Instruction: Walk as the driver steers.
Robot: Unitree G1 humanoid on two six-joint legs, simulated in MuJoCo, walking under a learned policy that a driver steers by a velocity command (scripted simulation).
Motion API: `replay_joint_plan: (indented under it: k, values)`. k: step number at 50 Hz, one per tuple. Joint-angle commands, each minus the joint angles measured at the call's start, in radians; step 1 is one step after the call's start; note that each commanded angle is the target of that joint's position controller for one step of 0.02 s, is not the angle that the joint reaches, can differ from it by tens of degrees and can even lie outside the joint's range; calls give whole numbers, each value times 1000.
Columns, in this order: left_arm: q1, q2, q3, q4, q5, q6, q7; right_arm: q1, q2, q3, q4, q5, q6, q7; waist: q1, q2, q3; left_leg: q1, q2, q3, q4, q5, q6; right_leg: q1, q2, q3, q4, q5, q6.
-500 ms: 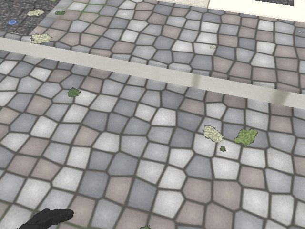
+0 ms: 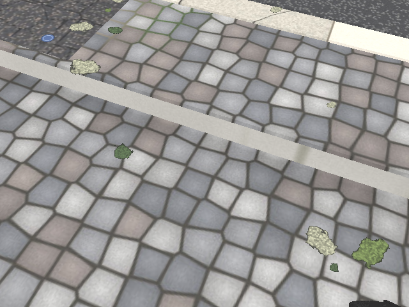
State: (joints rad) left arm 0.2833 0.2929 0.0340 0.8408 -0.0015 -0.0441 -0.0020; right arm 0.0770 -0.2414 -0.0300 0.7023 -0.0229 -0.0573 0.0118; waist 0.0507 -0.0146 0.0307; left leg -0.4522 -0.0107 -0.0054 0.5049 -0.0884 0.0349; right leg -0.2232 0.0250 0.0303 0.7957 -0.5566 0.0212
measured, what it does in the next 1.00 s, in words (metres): steps on the spot: right foot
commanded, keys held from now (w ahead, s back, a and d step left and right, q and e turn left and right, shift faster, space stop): no key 0.92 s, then w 0.08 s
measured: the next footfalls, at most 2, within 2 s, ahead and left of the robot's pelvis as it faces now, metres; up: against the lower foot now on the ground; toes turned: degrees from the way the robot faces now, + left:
right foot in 0.20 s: +0.08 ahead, -0.15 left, +0.00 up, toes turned +0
right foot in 1.64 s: +0.48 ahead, -0.17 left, +0.00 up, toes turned -18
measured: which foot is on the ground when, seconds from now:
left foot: down 0.00-1.00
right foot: up 0.00-0.18, down 0.20-1.00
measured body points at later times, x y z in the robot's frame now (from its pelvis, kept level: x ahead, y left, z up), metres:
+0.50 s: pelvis +0.06 -0.01 +0.01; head +0.07 -0.01 +0.46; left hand +0.12 +0.24 -0.13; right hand +0.17 -0.27 -0.13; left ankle +0.11 +0.10 -0.73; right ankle +0.04 -0.15 -0.73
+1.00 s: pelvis +0.08 -0.02 +0.01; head +0.08 -0.02 +0.46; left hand +0.09 +0.23 -0.15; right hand +0.15 -0.28 -0.14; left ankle +0.11 +0.10 -0.73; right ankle +0.04 -0.15 -0.73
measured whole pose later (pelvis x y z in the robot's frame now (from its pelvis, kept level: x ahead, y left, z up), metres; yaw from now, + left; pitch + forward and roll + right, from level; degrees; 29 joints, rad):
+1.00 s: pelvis +0.08 -0.02 +0.01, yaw +1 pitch -2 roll +0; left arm 0.29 0.21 0.02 1.05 0.00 -0.01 0.04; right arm 0.13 -0.22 -0.04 1.10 0.01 0.02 -0.04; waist 0.00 0.00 0.03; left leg -0.27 -0.01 -0.02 0.55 -0.27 0.01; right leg -0.13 -0.02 0.00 0.51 -0.35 0.01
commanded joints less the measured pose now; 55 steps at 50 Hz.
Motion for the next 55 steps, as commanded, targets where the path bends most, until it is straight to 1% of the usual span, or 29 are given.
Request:
replay_joint_plan:
  k: [1, 2, 3, 4, 5, 6, 8, 9, 10, 11, 12, 13, 14, 16, 18, 22, 27, 36, 46, 47, 48, 49, 50, 51, 52, 53, 54, 55]
  values:
    - [50, 103, 21, -40, -10, 32, 10, 112, -104, -23, -9, 15, 18, 0, -60, 110, -223, 432, 306, -365, -120, 326, 224, -286, -72, 51, 236, -104, 43]
    - [29, 101, 24, -44, -2, 52, 20, 49, -112, -24, -15, 11, 22, 0, -40, 110, -167, 319, 285, -334, -164, 185, 199, -254, -90, 50, 179, -54, 51]
    - [31, 92, 24, -41, 1, 68, 28, 0, -126, -28, -17, 3, 28, -2, -17, 144, -138, 218, 251, -297, -203, 78, 177, -184, -98, 40, 108, -7, 58]
    - [49, 75, 21, -28, 3, 77, 34, -30, -130, -32, -15, -5, 33, -5, -4, 167, -123, 140, 218, -251, -225, 30, 166, -111, -84, 15, 48, 37, 61]
    - [67, 61, 18, -13, 6, 78, 38, -38, -127, -32, -10, -8, 36, -8, 0, 173, -128, 108, 198, -216, -231, 0, 161, -54, -77, 2, -7, 92, 57]
    - [76, 52, 17, -1, 9, 77, 38, -35, -121, -31, -2, -6, 37, -12, 0, 167, -140, 97, 190, -196, -233, -38, 159, -10, -72, -9, -63, 165, 49]
    - [84, 39, 15, 18, 15, 73, 33, -38, -111, -29, 17, 7, 40, -18, 10, 145, -142, 61, 168, -165, -226, -198, 134, 84, -58, -35, -203, 329, 25]
    - [71, 39, 15, 18, 26, 73, 31, -21, -96, -24, 31, 11, 41, -19, 7, 132, -129, 38, 149, -155, -226, -315, 101, 115, -55, -39, -253, 364, 9]
    - [43, 52, 14, 4, 39, 72, 31, 5, -77, -17, 51, 9, 41, -18, -2, 106, -93, 14, 125, -148, -222, -414, 53, 114, -86, -2, -304, 381, -13]
    - [19, 91, 19, -14, 37, 71, 35, 19, -81, -18, 61, 4, 41, -17, -25, 60, -42, 22, 88, -124, -193, -453, 15, 50, -134, 44, -360, 300, -37]
    - [-8, 129, 32, 2, 25, 67, 36, 33, -84, -24, 62, 9, 43, -21, -59, -61, 7, 102, 38, -62, -159, -369, -11, -105, -120, 45, -382, 95, -59]
    - [-35, 90, 23, -1, 23, 55, 35, 16, -94, -25, 69, 4, 43, -26, -51, -74, 20, 182, 36, -58, -107, -288, -17, -175, -111, 46, -420, 49, -53]
    - [-46, 63, 15, 5, 27, 44, 35, 23, -87, -26, 75, 8, 42, -30, -61, -88, 12, 220, 36, -54, -85, -230, -9, -189, -114, 47, -435, 72, -39]
    - [-48, 55, 13, 14, 21, 24, 33, 44, -87, -28, 100, 8, 45, -34, -61, -68, -2, 233, 39, -54, -68, -149, 8, -149, -105, 36, -418, 176, -18]
    - [-20, 58, 13, 32, 14, 14, 32, 51, -79, -28, 121, 10, 44, -33, -52, -40, -27, 244, 40, -52, -56, -69, 15, -104, -99, 27, -394, 255, -15]
    - [3, 56, 11, 57, 10, 17, 35, 52, -79, -30, 162, 18, 45, -31, -41, -6, -51, 271, 42, -46, -34, 64, 13, -60, -88, 13, -371, 361, -18]
    - [8, 49, 7, 84, 7, 24, 36, 55, -85, -32, 214, 22, 55, -37, -41, 16, -53, 294, 43, -44, -26, 124, 11, -35, -78, 1, -368, 423, -19]
    - [9, 32, 3, 132, 7, 29, 36, 41, -93, -33, 289, 25, 71, -48, -46, 13, -33, 312, 44, -44, -36, 123, 6, -20, -67, -15, -389, 435, -19]
    - [28, 18, -3, 176, 9, 30, 41, 30, -88, -30, 349, 25, 76, -52, -49, 10, -9, 304, 39, -40, -59, 56, 1, -26, -59, -25, -413, 370, -17]
    - [52, 11, -4, 191, 7, 31, 42, 47, -78, -27, 363, 25, 77, -52, -49, 7, -27, 309, 25, -26, -59, -62, 1, -19, -52, -32, -423, 265, -22]
    - [58, 22, 0, 195, 2, 34, 44, 54, -84, -30, 370, 30, 78, -52, -50, -4, -7, 283, 3, -6, -44, -240, 4, -39, -48, -28, -428, 119, -39]
    - [48, 42, 6, 187, -2, 36, 48, 57, -93, -35, 373, 34, 77, -52, -50, -22, 26, 230, -14, 9, -23, -411, 10, -64, -57, -5, -435, -26, -64]
    - [47, 54, 10, 178, -5, 34, 51, 46, -95, -36, 367, 34, 69, -51, -45, -33, 68, 162, -17, 9, -8, -507, 16, -83, -81, 34, -454, -143, -88]
    - [68, 64, 15, 175, -10, 27, 53, 27, -89, -35, 357, 34, 56, -47, -32, -46, 102, 107, -16, 10, 18, -524, 20, -86, -118, 89, -482, -210, -115]
    - [104, 83, 22, 182, -17, 17, 52, 9, -72, -33, 347, 37, 38, -41, -19, -82, 121, 54, -18, 27, 76, -473, 16, -59, -177, 174, -523, -252, -149]
    - [130, 110, 33, 191, -23, 7, 50, -5, -49, -29, 339, 40, 20, -31, -13, -142, 131, 10, -26, 65, 172, -370, 7, -24, -259, 283, -583, -280, -191]
    - [120, 126, 41, 191, -26, -1, 48, -11, -41, -28, 331, 44, 5, -22, -18, -173, 155, -10, 3, 53, 239, -311, 16, -30, -328, 364, -618, -263, -227]
    - [96, 116, 40, 182, -25, -9, 44, 6, -35, -27, 332, 50, -7, -13, -38, -167, 166, -2, 24, 41, 236, -315, 33, -46, -347, 376, -615, -217, -235]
